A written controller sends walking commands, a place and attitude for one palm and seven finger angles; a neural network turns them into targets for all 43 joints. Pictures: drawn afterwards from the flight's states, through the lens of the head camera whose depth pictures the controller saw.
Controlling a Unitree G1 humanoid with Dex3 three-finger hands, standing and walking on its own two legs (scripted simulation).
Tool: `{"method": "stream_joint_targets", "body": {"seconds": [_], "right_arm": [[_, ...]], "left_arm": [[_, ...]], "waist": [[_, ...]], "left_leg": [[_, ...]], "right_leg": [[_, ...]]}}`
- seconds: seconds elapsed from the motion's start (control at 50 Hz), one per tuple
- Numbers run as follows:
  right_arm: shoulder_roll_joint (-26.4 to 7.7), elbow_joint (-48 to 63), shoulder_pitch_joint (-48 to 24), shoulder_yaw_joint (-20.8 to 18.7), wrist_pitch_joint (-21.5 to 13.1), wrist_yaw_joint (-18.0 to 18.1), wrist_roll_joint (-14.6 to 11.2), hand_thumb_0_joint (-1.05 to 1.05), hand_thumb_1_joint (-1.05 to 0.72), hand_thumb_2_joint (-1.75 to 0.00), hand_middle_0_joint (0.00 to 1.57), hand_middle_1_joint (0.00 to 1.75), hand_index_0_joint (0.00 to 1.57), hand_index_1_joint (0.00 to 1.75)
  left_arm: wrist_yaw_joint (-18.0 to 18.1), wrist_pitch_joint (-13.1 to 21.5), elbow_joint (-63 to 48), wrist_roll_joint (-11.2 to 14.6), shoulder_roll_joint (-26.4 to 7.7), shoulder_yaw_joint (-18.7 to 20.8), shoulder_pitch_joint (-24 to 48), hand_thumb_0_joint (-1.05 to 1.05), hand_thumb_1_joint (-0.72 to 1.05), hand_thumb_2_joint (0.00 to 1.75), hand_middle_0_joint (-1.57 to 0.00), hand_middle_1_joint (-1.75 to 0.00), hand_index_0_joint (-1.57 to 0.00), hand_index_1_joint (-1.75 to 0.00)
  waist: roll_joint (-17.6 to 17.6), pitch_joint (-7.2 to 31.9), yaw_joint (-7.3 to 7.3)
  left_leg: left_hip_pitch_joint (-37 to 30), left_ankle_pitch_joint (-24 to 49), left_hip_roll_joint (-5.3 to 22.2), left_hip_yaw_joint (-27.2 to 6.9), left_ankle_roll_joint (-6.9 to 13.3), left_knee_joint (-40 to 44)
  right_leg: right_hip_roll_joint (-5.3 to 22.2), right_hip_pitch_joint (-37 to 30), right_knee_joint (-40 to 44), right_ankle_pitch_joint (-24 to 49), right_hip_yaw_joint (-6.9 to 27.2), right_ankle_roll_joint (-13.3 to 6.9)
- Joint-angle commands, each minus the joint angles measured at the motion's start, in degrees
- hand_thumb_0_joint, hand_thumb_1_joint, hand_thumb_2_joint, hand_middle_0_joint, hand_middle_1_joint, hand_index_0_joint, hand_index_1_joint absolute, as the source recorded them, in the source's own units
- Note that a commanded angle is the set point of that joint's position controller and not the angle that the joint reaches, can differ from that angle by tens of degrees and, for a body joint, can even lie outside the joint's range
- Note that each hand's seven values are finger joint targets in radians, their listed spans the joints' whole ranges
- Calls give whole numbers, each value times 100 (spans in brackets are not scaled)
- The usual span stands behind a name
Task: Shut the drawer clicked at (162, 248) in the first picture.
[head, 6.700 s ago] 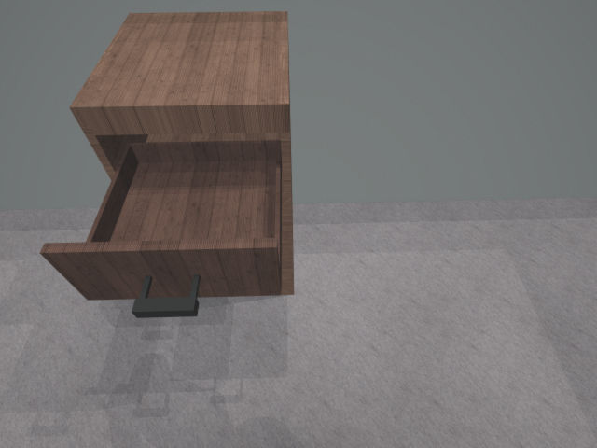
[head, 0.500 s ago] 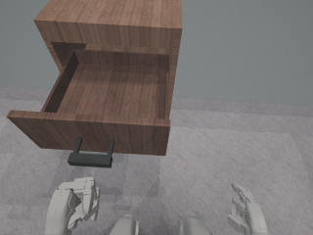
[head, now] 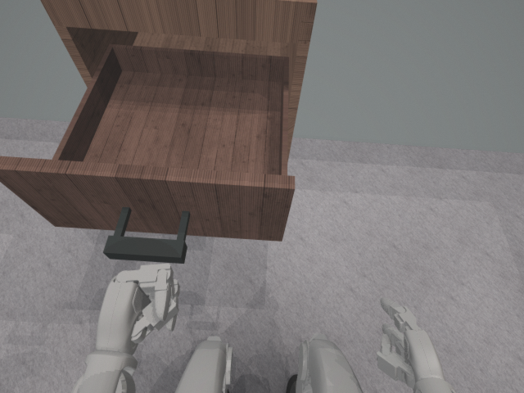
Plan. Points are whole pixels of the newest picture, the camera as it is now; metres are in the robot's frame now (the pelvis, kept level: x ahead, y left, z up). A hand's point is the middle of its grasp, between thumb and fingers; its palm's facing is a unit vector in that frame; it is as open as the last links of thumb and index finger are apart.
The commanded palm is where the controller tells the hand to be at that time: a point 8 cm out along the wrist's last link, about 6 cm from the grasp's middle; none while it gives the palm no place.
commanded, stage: bring the fist close to the handle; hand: left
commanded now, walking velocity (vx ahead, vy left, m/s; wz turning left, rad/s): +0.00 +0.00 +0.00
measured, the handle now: (151, 233) +0.33 +0.18 +0.03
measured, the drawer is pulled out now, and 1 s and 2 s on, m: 0.29 0.27 0.14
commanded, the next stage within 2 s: push the drawer shut in 0.34 s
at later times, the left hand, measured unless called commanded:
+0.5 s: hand (175, 303) +0.24 +0.13 +0.03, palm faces -0.03 -1.00 -0.03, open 3.3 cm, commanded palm +0.23 +0.18 +0.04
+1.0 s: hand (172, 277) +0.27 +0.14 +0.02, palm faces -0.07 -1.00 -0.05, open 2.6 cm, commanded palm +0.29 +0.19 +0.04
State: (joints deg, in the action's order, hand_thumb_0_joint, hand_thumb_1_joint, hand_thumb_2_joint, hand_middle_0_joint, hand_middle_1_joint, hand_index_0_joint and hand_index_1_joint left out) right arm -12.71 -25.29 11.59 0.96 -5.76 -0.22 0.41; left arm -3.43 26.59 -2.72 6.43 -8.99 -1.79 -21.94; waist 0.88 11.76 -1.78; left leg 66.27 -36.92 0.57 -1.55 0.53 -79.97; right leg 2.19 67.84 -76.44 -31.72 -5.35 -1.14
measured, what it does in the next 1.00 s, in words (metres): stands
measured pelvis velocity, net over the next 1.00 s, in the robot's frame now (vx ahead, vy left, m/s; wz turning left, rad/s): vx -0.02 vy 0.00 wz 0.02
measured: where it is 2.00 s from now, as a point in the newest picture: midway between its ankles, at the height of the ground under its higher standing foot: outside the picture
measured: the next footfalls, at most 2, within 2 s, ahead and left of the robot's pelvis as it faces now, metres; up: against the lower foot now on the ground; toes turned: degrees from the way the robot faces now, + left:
none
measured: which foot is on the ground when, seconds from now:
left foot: down 0.00-1.00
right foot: down 0.00-1.00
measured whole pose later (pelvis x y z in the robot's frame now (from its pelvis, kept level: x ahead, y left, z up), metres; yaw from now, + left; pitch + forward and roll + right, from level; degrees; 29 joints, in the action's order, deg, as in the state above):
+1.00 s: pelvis -0.02 +0.00 +0.00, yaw +1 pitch +23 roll -3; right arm -14.0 -30.2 9.9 1.9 -4.5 1.3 -0.2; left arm -5.3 25.7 9.9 8.3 -12.4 0.1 -4.5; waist 1.2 10.2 -1.5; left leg 68.1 -34.8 0.0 -2.8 0.3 -80.2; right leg 2.7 68.8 -76.2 -29.9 -6.5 -1.4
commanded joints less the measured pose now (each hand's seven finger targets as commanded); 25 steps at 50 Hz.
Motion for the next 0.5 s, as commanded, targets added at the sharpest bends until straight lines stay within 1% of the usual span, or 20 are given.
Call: {"method": "stream_joint_targets", "body": {"seconds": [0.0,0.02,0.06,0.08,0.1,0.12,0.14,0.18,0.2,0.22,0.24,0.28,0.3,0.32,0.34,0.38,0.42,0.44,0.46,0.48], "right_arm": [[-730,899,-118,-356,-274,4,-8,0,-90,-90,20,30,20,30],[-714,921,-109,-354,-248,-7,-14,0,-90,-90,20,30,20,30],[-727,917,-111,-349,-190,0,-34,0,-90,-90,20,30,20,30],[-733,889,-118,-345,-164,15,-24,0,-90,-90,20,30,20,30],[-731,879,-121,-336,-161,17,-27,0,-90,-90,20,30,20,30],[-735,883,-126,-338,-158,22,-30,0,-90,-90,20,30,20,30],[-730,904,-137,-331,-170,24,-29,0,-90,-90,20,30,20,30],[-745,887,-145,-326,-170,38,-29,0,-90,-90,20,30,20,30],[-743,883,-135,-319,-176,39,-22,0,-90,-90,20,30,20,30],[-733,883,-129,-316,-190,36,-16,0,-90,-90,20,30,20,30],[-729,869,-97,-323,-191,42,-19,0,-90,-90,20,30,20,30],[-732,861,-127,-331,-194,48,-16,0,-90,-90,20,30,20,30],[-712,871,-101,-324,-186,36,-17,0,-90,-90,20,30,20,30],[-720,889,-115,-330,-174,33,-32,0,-90,-90,20,30,20,30],[-724,899,-137,-325,-169,31,-30,0,-90,-90,20,30,20,30],[-737,871,-137,-322,-162,41,-31,0,-90,-90,20,30,20,30],[-723,891,-99,-328,-171,36,-25,0,-90,-90,20,30,20,30],[-737,881,-93,-321,-172,35,-26,0,-90,-90,20,30,20,30],[-736,849,-95,-315,-181,34,-15,0,-90,-90,20,30,20,30],[-751,808,-89,-314,-179,51,-4,0,-90,-90,20,30,20,30]], "left_arm": [[42,420,-1576,32,-349,146,-65,0,90,90,-140,-160,-140,-160],[53,374,-1558,51,-320,132,-201,0,90,90,-140,-160,-140,-160],[82,281,-1393,44,-293,117,-125,0,90,90,-140,-160,-140,-160],[106,244,-1270,18,-346,190,-111,0,90,90,-140,-160,-140,-160],[105,243,-1274,11,-286,131,-18,0,90,90,-140,-160,-140,-160],[111,261,-1298,14,-308,153,-7,0,90,90,-140,-160,-140,-160],[106,269,-1315,25,-209,43,-20,0,90,90,-140,-160,-140,-160],[107,271,-1247,8,-312,118,-6,0,90,90,-140,-160,-140,-160],[102,304,-1320,-4,-248,25,100,0,90,90,-140,-160,-140,-160],[93,332,-1377,3,-248,-8,173,0,90,90,-140,-160,-140,-160],[95,331,-1266,20,-285,69,68,0,90,90,-140,-160,-140,-160],[97,357,-1292,16,-386,175,6,0,90,90,-140,-160,-140,-160],[82,362,-1294,35,-312,154,-63,0,90,90,-140,-160,-140,-160],[71,351,-1248,35,-327,155,-83,0,90,90,-140,-160,-140,-160],[75,350,-1284,40,-306,122,-44,0,90,90,-140,-160,-140,-160],[99,334,-1226,12,-364,151,94,0,90,90,-140,-160,-140,-160],[80,355,-1297,28,-284,93,-9,0,90,90,-140,-160,-140,-160],[77,348,-1252,17,-273,36,145,0,90,90,-140,-160,-140,-160],[84,371,-1357,29,-286,39,359,0,90,90,-140,-160,-140,-160],[108,361,-1232,3,-397,138,415,0,90,90,-140,-160,-140,-160]], "waist": [[341,1937,100],[295,1919,103],[6,1638,-2],[-73,1594,-10],[-55,1560,-52],[-37,1558,-32],[-26,1527,-49],[-46,1463,-41],[15,1538,-71],[92,1553,-60],[-11,1533,-59],[49,1612,3],[7,1668,11],[-11,1548,-6],[97,1531,-5],[10,1443,-58],[61,1598,-28],[64,1503,-90],[112,1580,-95],[107,1535,-105]], "left_leg": [[-1124,2018,-110,-128,22,1272],[-1130,2066,-114,-123,16,1296],[-934,1877,-116,-126,34,1280],[-823,1787,-117,-141,46,1261],[-822,1704,-117,-130,46,1242],[-820,1625,-119,-145,38,1261],[-836,1606,-125,-136,42,1264],[-788,1544,-124,-142,44,1267],[-839,1570,-125,-144,47,1250],[-861,1583,-129,-152,41,1257],[-845,1613,-133,-129,45,1237],[-857,1713,-127,-123,44,1230],[-878,1745,-135,-113,42,1254],[-842,1678,-136,-107,36,1265],[-852,1652,-138,-98,38,1267],[-801,1589,-121,-124,51,1244],[-903,1703,-127,-113,45,1250],[-889,1681,-127,-122,44,1240],[-874,1675,-134,-127,48,1215],[-844,1709,-125,-134,52,1181]], "right_leg": [[-185,-1623,908,1299,253,-125],[-184,-1691,925,1368,241,-119],[-198,-1685,1009,1277,248,-90],[-211,-1663,1010,1181,250,-89],[-207,-1609,1019,1131,257,-81],[-207,-1581,1019,1022,251,-84],[-203,-1564,1039,1018,254,-84],[-208,-1527,1060,911,255,-95],[-203,-1515,1034,952,260,-92],[-195,-1507,1028,953,256,-98],[-202,-1554,1057,1021,273,-90],[-204,-1600,1021,1109,279,-101],[-200,-1690,1030,1156,273,-100],[-202,-1663,1056,1102,277,-94],[-198,-1620,1062,1070,278,-94],[-214,-1535,1069,973,276,-93],[-208,-1605,1047,1116,273,-92],[-206,-1537,1056,1109,269,-86],[-200,-1549,1031,1098,270,-85],[-214,-1494,1019,1110,281,-93]]}}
